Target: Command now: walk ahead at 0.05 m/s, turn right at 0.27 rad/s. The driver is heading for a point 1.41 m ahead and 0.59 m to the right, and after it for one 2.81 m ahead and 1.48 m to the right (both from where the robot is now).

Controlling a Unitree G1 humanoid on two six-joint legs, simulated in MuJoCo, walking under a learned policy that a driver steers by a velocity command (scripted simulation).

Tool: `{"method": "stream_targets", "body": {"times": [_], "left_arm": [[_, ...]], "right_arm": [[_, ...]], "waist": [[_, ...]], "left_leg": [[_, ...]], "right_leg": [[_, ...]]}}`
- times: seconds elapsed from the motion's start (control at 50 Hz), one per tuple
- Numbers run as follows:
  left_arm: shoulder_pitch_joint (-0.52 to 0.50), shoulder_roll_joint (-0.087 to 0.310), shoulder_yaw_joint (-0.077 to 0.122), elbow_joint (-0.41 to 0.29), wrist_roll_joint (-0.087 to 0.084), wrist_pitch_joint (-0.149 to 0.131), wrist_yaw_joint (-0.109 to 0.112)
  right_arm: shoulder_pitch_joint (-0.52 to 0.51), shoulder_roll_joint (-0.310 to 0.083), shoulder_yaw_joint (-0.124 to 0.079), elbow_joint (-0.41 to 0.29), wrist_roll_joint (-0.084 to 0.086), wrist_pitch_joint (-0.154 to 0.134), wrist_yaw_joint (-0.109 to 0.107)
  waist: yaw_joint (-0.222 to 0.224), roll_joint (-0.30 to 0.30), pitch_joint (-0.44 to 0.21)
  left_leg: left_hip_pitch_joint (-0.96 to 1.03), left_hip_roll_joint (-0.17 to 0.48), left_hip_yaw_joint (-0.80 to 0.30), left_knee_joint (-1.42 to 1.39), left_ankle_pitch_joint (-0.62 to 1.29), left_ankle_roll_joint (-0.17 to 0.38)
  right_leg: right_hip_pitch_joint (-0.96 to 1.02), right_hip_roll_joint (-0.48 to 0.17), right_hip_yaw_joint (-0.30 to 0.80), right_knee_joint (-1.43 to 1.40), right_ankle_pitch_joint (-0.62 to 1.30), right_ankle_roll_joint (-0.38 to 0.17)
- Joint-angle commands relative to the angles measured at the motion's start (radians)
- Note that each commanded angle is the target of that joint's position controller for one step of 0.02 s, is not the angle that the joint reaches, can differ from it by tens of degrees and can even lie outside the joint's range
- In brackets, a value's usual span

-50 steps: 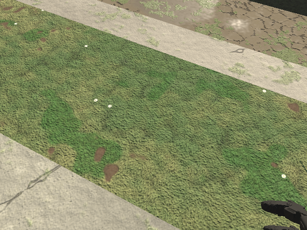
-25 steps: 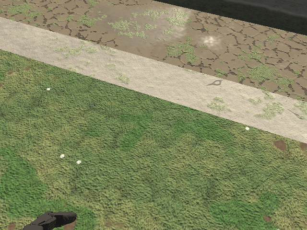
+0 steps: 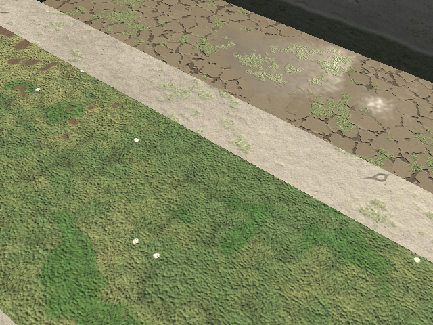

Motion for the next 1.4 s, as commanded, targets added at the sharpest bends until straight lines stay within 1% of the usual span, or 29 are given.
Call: {"method": "stream_targets", "body": {"times": [0.02, 0.1, 0.18, 0.2, 0.22, 0.24, 0.26, 0.3, 0.34, 0.46, 0.54, 0.62, 0.68, 0.7, 0.72, 0.74, 0.76, 0.8, 0.84, 0.9, 1.02, 1.08, 1.1, 1.12, 1.14, 1.16, 1.2, 1.28, 1.4], "left_arm": [[-0.036, 0.141, 0.041, -0.068, -0.005, 0.014, 0.023], [-0.012, 0.107, 0.052, -0.090, -0.018, 0.033, 0.015], [0.058, 0.099, 0.064, -0.074, -0.012, 0.049, -0.004], [0.059, 0.136, 0.076, -0.084, -0.003, 0.049, -0.002], [0.054, 0.270, 0.106, -0.115, 0.000, 0.045, 0.017], [0.114, 0.283, 0.100, -0.118, 0.037, 0.028, 0.006], [0.097, 0.259, 0.093, -0.126, 0.041, 0.006, 0.003], [0.011, 0.222, 0.088, -0.145, 0.001, -0.008, 0.021], [0.002, 0.198, 0.079, -0.152, -0.016, 0.003, 0.041], [0.020, 0.222, 0.092, -0.169, -0.016, 0.029, 0.062], [-0.009, 0.231, 0.097, -0.185, -0.011, 0.040, 0.058], [-0.040, 0.229, 0.097, -0.201, -0.015, 0.050, 0.052], [-0.072, 0.206, 0.088, -0.220, -0.030, 0.061, 0.060], [-0.035, 0.162, 0.075, -0.225, -0.022, 0.060, 0.060], [0.008, 0.137, 0.072, -0.245, -0.026, 0.053, 0.057], [0.020, 0.225, 0.097, -0.231, -0.011, 0.045, 0.053], [0.034, 0.269, 0.116, -0.212, -0.019, 0.047, 0.050], [0.051, 0.230, 0.115, -0.187, -0.015, 0.068, 0.053], [0.022, 0.186, 0.101, -0.209, -0.023, 0.075, 0.044], [-0.053, 0.157, 0.086, -0.257, -0.028, 0.069, 0.035], [-0.034, 0.147, 0.073, -0.280, -0.017, 0.072, 0.015], [0.064, 0.147, 0.079, -0.242, -0.012, 0.075, 0.011], [0.086, 0.181, 0.088, -0.239, -0.011, 0.075, 0.019], [0.102, 0.278, 0.103, -0.259, -0.004, 0.074, 0.038], [0.073, 0.248, 0.084, -0.274, 0.028, 0.053, 0.028], [0.051, 0.217, 0.077, -0.270, 0.033, 0.031, 0.018], [-0.021, 0.190, 0.069, -0.253, 0.018, 0.011, 0.021], [-0.056, 0.127, 0.043, -0.227, 0.014, -0.001, 0.036], [-0.057, 0.143, 0.045, -0.174, 0.012, 0.010, 0.035]], "right_arm": [[-0.010, -0.203, -0.063, -0.051, 0.002, -0.022, -0.011], [-0.026, -0.186, -0.067, -0.048, 0.015, -0.036, -0.033], [-0.116, -0.186, -0.072, -0.041, 0.040, -0.022, -0.038], [-0.063, -0.161, -0.071, -0.018, 0.040, -0.018, -0.033], [-0.047, -0.100, -0.054, -0.040, -0.001, -0.016, -0.030], [-0.163, -0.101, -0.049, -0.080, 0.002, -0.020, -0.037], [-0.161, -0.132, -0.059, -0.072, 0.018, -0.023, -0.037], [-0.129, -0.150, -0.070, -0.034, 0.019, -0.029, -0.042], [-0.120, -0.149, -0.073, -0.023, 0.018, -0.034, -0.044], [-0.120, -0.110, -0.059, -0.006, 0.030, -0.048, -0.032], [-0.117, -0.127, -0.061, 0.002, 0.033, -0.058, -0.018], [-0.083, -0.147, -0.064, 0.013, 0.039, -0.081, 0.002], [0.012, -0.168, -0.073, 0.046, 0.036, -0.094, 0.017], [0.031, -0.230, -0.086, 0.045, 0.019, -0.089, 0.012], [-0.009, -0.300, -0.095, 0.036, -0.005, -0.077, 0.006], [-0.037, -0.247, -0.082, 0.012, -0.024, -0.079, 0.008], [-0.083, -0.194, -0.066, -0.007, -0.015, -0.080, 0.005], [-0.126, -0.155, -0.052, -0.015, 0.017, -0.075, -0.003], [-0.097, -0.161, -0.046, -0.006, 0.017, -0.067, -0.013], [-0.029, -0.192, -0.053, 0.007, 0.007, -0.054, -0.023], [-0.039, -0.255, -0.070, 0.007, 0.026, -0.045, 0.006], [-0.061, -0.237, -0.060, 0.021, 0.055, -0.045, 0.016], [0.001, -0.192, -0.045, 0.047, 0.045, -0.050, 0.021], [0.017, -0.102, -0.012, 0.022, -0.017, -0.057, 0.033], [-0.049, -0.139, -0.027, 0.003, 0.003, -0.054, 0.020], [-0.070, -0.198, -0.044, 0.008, 0.025, -0.045, 0.010], [-0.044, -0.193, -0.052, 0.042, 0.031, -0.031, -0.002], [0.005, -0.159, -0.045, 0.073, 0.027, -0.027, -0.004], [-0.024, -0.148, -0.029, 0.080, 0.030, -0.036, 0.000]], "waist": [[-0.044, 0.248, -0.033], [-0.052, 0.211, -0.084], [-0.003, 0.148, -0.105], [-0.017, 0.038, -0.094], [-0.057, -0.254, -0.079], [0.029, -0.275, -0.108], [0.016, -0.150, -0.114], [-0.024, -0.046, -0.102], [-0.036, -0.056, -0.124], [-0.021, -0.091, -0.122], [-0.016, -0.128, -0.089], [-0.022, -0.142, -0.097], [-0.076, -0.114, -0.112], [-0.054, 0.022, -0.141], [0.005, 0.282, -0.103], [-0.015, 0.249, -0.099], [0.000, 0.181, -0.084], [-0.001, 0.163, -0.048], [-0.026, 0.175, -0.025], [-0.082, 0.191, -0.050], [-0.084, 0.201, -0.086], [-0.022, 0.173, -0.090], [-0.026, 0.083, -0.114], [-0.061, -0.227, -0.174], [-0.017, -0.221, -0.177], [-0.008, -0.132, -0.139], [-0.040, -0.105, -0.082], [-0.066, -0.108, -0.088], [-0.033, -0.104, -0.064]], "left_leg": [[0.095, 0.192, -0.167, -0.197, 0.004, 0.138], [0.151, 0.311, -0.182, -0.126, 0.410, 0.214], [0.084, 0.249, -0.048, -0.004, 0.367, 0.135], [0.020, 0.182, 0.029, 0.121, 0.186, 0.063], [-0.221, 0.030, 0.133, 0.389, -0.196, -0.054], [-0.337, -0.075, -0.017, 0.588, -0.493, -0.060], [-0.374, -0.046, -0.087, 0.688, -0.461, -0.052], [-0.408, -0.012, -0.105, 0.667, -0.301, -0.043], [-0.357, -0.015, -0.107, 0.627, -0.211, -0.056], [-0.276, -0.052, -0.101, 0.358, -0.114, -0.090], [-0.166, -0.068, -0.104, 0.230, -0.109, -0.090], [-0.076, -0.083, -0.106, 0.092, -0.115, -0.068], [0.113, -0.052, -0.098, -0.187, 0.098, -0.025], [0.226, 0.117, -0.242, -0.220, 0.162, 0.037], [0.257, 0.294, -0.468, -0.232, 0.366, 0.190], [0.190, 0.378, -0.517, -0.238, 0.382, 0.285], [0.158, 0.325, -0.418, -0.228, 0.340, 0.264], [0.155, 0.219, -0.266, -0.217, 0.241, 0.198], [0.156, 0.187, -0.183, -0.225, 0.268, 0.204], [0.264, 0.217, -0.154, -0.221, 0.313, 0.231], [0.212, 0.250, -0.086, -0.177, 0.409, 0.232], [0.147, 0.225, -0.050, -0.069, 0.360, 0.163], [0.052, 0.180, 0.006, 0.025, 0.235, 0.086], [-0.165, 0.075, 0.104, 0.292, -0.240, -0.024], [-0.218, 0.012, 0.012, 0.447, -0.457, -0.056], [-0.214, 0.031, -0.030, 0.534, -0.433, -0.058], [-0.234, 0.042, -0.048, 0.538, -0.313, -0.053], [-0.143, 0.036, -0.049, 0.451, -0.156, -0.079], [-0.004, 0.023, -0.025, 0.128, -0.152, -0.071]], "right_leg": [[-0.130, 0.023, -0.002, 0.116, -0.040, 0.001], [-0.180, -0.011, 0.031, 0.301, -0.240, -0.019], [-0.008, 0.029, -0.020, 0.049, 0.030, -0.051], [0.058, -0.001, 0.079, -0.077, 0.212, -0.087], [0.172, -0.235, 0.446, -0.157, 0.569, -0.204], [0.184, -0.357, 0.636, -0.224, 0.622, -0.374], [0.216, -0.333, 0.584, -0.207, 0.592, -0.375], [0.240, -0.241, 0.448, -0.166, 0.543, -0.275], [0.235, -0.199, 0.404, -0.165, 0.565, -0.242], [0.229, -0.148, 0.407, -0.185, 0.384, -0.233], [0.124, -0.134, 0.467, -0.204, 0.235, -0.237], [0.122, -0.126, 0.550, -0.168, 0.291, -0.227], [0.066, -0.056, 0.546, -0.081, 0.256, -0.154], [-0.039, 0.017, 0.460, 0.067, 0.040, -0.100], [-0.245, 0.192, 0.265, 0.244, -0.321, -0.038], [-0.278, 0.126, 0.246, 0.486, -0.376, 0.005], [-0.268, 0.098, 0.244, 0.582, -0.305, 0.021], [-0.301, 0.082, 0.217, 0.666, -0.185, 0.059], [-0.315, 0.069, 0.168, 0.648, -0.133, 0.083], [-0.333, 0.029, 0.129, 0.503, -0.120, 0.102], [-0.102, 0.022, 0.039, 0.215, -0.133, 0.062], [0.093, 0.056, 0.013, -0.102, 0.091, -0.008], [0.239, 0.013, 0.096, -0.179, 0.263, -0.041], [0.415, -0.257, 0.414, -0.150, 0.693, -0.130], [0.259, -0.377, 0.505, -0.160, 0.718, -0.326], [0.205, -0.321, 0.445, -0.188, 0.595, -0.335], [0.181, -0.216, 0.339, -0.204, 0.408, -0.239], [0.159, -0.165, 0.258, -0.214, 0.463, -0.223], [0.135, -0.169, 0.302, -0.212, 0.307, -0.236]]}}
